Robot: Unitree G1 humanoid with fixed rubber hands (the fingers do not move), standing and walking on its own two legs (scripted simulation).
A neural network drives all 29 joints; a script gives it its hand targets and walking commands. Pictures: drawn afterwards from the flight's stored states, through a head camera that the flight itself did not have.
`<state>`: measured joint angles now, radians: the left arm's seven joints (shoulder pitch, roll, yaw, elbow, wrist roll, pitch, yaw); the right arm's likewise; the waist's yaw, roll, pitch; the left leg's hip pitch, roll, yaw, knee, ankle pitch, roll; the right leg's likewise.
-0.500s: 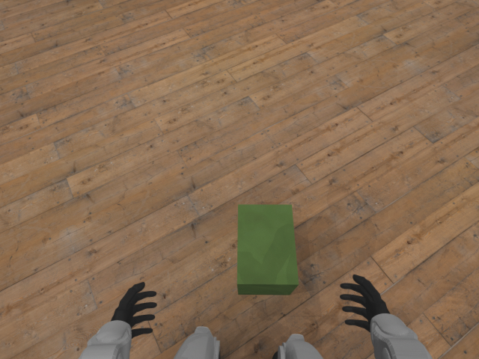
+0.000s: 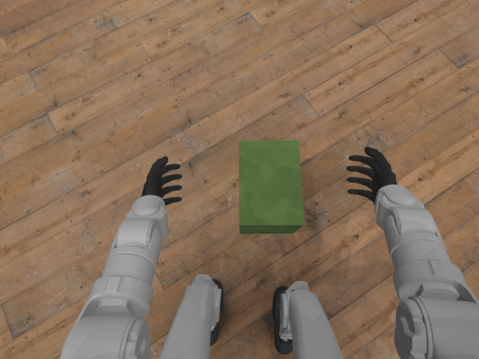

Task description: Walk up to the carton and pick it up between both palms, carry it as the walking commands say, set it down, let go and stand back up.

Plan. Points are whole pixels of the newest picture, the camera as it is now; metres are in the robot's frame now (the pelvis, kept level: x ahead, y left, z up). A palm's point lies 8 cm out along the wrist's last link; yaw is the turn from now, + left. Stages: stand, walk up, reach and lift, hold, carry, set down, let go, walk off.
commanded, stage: reach and lift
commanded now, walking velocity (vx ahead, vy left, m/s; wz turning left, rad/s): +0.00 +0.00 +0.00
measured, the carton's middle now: (267, 189) +0.53 -0.05 -0.57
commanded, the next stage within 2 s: none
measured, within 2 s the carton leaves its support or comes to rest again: neither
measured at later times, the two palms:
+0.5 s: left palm (174, 141) +0.50 +0.17 -0.13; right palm (371, 133) +0.53 -0.21 -0.12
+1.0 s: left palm (189, 163) +0.50 +0.16 -0.25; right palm (347, 160) +0.52 -0.21 -0.25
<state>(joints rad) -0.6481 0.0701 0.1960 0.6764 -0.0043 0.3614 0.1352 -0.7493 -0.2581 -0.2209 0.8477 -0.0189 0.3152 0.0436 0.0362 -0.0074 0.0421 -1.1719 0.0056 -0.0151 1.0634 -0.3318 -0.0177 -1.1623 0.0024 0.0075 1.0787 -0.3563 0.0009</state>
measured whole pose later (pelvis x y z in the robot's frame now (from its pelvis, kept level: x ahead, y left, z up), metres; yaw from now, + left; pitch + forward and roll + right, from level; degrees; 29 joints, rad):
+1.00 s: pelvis +0.00 +0.00 -0.12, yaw +1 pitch +51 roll +2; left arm -1.08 0.12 0.35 0.79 0.03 0.12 0.13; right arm -1.18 -0.31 -0.29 0.95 -0.03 0.09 0.02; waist 0.01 0.00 -0.09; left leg -1.92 -0.03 -0.03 1.46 -0.44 -0.04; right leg -1.93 0.03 0.04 1.49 -0.46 0.01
